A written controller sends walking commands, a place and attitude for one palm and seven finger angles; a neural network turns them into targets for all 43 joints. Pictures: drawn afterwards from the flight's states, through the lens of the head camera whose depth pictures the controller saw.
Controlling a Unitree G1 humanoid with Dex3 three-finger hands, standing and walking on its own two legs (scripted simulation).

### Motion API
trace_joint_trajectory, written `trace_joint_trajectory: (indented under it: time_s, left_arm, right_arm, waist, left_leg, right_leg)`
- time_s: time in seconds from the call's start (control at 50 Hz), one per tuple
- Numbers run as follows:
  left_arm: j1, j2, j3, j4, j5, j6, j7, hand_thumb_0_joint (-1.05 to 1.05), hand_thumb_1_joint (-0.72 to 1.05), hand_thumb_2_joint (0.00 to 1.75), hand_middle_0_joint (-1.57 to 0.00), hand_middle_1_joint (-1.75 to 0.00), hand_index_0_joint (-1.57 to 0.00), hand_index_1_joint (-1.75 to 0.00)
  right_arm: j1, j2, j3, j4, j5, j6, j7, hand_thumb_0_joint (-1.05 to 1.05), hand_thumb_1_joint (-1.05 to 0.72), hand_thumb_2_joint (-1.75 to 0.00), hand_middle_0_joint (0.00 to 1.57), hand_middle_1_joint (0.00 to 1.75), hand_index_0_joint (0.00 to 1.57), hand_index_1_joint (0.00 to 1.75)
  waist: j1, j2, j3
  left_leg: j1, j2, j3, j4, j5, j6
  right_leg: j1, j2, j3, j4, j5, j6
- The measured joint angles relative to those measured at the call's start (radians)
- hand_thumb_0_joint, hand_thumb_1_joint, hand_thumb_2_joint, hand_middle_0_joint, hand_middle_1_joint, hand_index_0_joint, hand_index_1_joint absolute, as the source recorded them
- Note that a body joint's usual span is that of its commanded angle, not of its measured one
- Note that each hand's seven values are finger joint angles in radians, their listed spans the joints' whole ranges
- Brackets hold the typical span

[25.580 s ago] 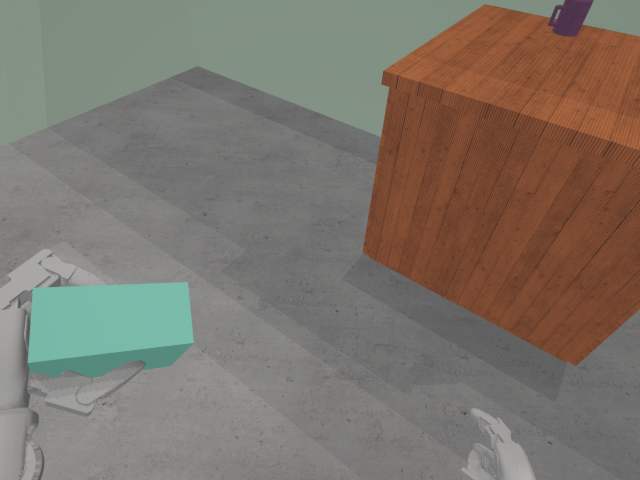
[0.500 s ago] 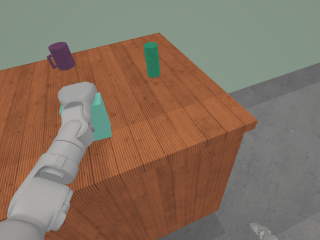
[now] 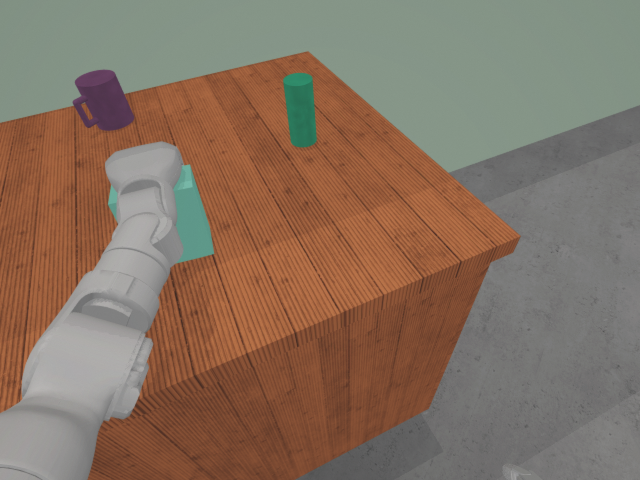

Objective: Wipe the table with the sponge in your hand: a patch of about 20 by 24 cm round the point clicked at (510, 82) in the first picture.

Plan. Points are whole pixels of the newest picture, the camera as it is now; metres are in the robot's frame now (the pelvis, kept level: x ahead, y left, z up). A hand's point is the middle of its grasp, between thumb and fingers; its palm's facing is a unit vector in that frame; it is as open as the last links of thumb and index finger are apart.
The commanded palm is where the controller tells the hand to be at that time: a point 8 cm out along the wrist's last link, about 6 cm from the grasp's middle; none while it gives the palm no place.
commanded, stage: wipe back along the third lane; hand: left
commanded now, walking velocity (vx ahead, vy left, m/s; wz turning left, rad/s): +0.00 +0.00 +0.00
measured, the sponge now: (170, 229) +0.44 +0.23 +0.09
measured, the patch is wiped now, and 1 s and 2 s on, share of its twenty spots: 0.95 0.95 0.95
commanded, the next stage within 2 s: slide back across to the middle lane in 1.58 s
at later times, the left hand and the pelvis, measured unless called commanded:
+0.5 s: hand (158, 215) +0.42 +0.22 +0.14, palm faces +0.10 -0.04 -0.99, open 9.9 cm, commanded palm +0.36 +0.20 +0.16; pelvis +0.03 +0.03 +0.00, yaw +0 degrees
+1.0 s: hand (169, 245) +0.36 +0.19 +0.14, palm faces +0.16 -0.10 -0.98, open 9.9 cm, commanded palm +0.32 +0.18 +0.16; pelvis +0.02 +0.01 +0.00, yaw +0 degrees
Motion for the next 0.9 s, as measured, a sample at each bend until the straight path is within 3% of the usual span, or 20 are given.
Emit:
trace_joint_trajectory:
  time_s: [0.12,0.24,0.4,0.64,0.9]
  left_arm:
    - [0.084,-0.025,-0.012,-0.1,-0.004,0.025,0.038,0.0,-0.51,1.06,-0.75,-1.34,-0.78,-1.34]
    - [0.145,-0.061,-0.067,-0.207,-0.026,0.103,0.078,0.0,-0.51,1.05,-0.74,-1.34,-0.78,-1.34]
    - [0.189,-0.103,-0.121,-0.319,-0.03,0.21,0.052,0.0,-0.5,1.05,-0.73,-1.34,-0.77,-1.35]
    - [0.343,-0.159,-0.244,-0.623,-0.001,0.33,0.009,0.0,-0.49,1.05,-0.72,-1.35,-0.76,-1.35]
    - [0.477,-0.122,-0.228,-0.814,-0.011,0.339,-0.002,0.01,-0.48,1.05,-0.71,-1.35,-0.75,-1.36]
  right_arm:
    - [0.022,0.0,-0.013,-0.011,0.001,0.017,0.014,0.01,-0.91,-0.9,0.2,0.3,0.2,0.3]
    - [-0.011,0.006,-0.004,-0.007,0.014,0.031,0.023,0.01,-0.91,-0.9,0.2,0.3,0.2,0.3]
    - [-0.1,0.017,0.007,-0.046,0.014,0.049,0.043,0.01,-0.91,-0.9,0.2,0.3,0.2,0.3]
    - [-0.215,0.025,0.023,-0.102,0.015,0.105,0.099,0.01,-0.91,-0.9,0.2,0.3,0.2,0.3]
    - [-0.207,0.035,0.05,-0.112,0.018,0.129,0.111,0.01,-0.91,-0.9,0.2,0.3,0.2,0.3]
  waist:
    - [0.017,0.008,-0.014]
    - [0.034,0.004,-0.013]
    - [0.059,0.006,-0.018]
    - [0.12,0.011,-0.023]
    - [0.115,0.021,-0.001]
  left_leg:
    - [0.02,-0.004,0.016,-0.008,-0.007,0.011]
    - [0.051,-0.016,0.019,-0.014,-0.016,0.022]
    - [0.073,-0.031,0.02,-0.008,-0.032,0.034]
    - [0.11,-0.046,0.001,0.035,-0.075,0.04]
    - [0.128,-0.031,0.008,0.054,-0.082,0.025]
  right_leg:
    - [0.02,-0.004,0.016,-0.018,0.003,0.012]
    - [0.051,-0.016,0.02,-0.023,-0.006,0.023]
    - [0.075,-0.031,0.021,-0.014,-0.026,0.035]
    - [0.122,-0.045,0.002,0.024,-0.074,0.039]
    - [0.13,-0.031,0.008,0.056,-0.084,0.025]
